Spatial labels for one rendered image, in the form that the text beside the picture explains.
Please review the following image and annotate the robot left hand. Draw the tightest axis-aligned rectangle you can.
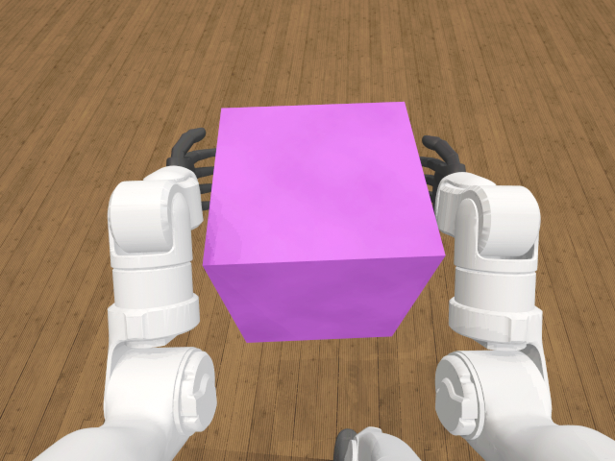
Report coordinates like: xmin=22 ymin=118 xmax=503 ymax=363
xmin=166 ymin=128 xmax=216 ymax=211

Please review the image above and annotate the robot left upper arm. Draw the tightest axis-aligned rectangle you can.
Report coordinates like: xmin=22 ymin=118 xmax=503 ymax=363
xmin=32 ymin=347 xmax=217 ymax=461

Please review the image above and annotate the robot right upper arm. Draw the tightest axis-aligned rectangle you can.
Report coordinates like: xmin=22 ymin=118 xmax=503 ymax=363
xmin=435 ymin=351 xmax=615 ymax=461

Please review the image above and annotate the robot right foot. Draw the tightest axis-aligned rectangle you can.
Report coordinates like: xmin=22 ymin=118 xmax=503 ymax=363
xmin=333 ymin=428 xmax=357 ymax=461

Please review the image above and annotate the right robot forearm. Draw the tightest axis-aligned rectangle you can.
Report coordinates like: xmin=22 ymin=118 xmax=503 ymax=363
xmin=434 ymin=172 xmax=552 ymax=416

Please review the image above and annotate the left robot forearm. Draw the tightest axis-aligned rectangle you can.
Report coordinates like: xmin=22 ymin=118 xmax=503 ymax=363
xmin=104 ymin=166 xmax=204 ymax=419

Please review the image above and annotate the carton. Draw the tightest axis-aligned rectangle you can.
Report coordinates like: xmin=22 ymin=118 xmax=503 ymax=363
xmin=203 ymin=102 xmax=445 ymax=343

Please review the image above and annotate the robot right thigh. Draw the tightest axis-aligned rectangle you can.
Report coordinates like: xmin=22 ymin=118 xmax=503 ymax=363
xmin=347 ymin=432 xmax=421 ymax=461

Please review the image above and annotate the robot right hand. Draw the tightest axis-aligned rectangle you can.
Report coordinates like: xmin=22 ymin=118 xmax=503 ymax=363
xmin=419 ymin=135 xmax=466 ymax=215

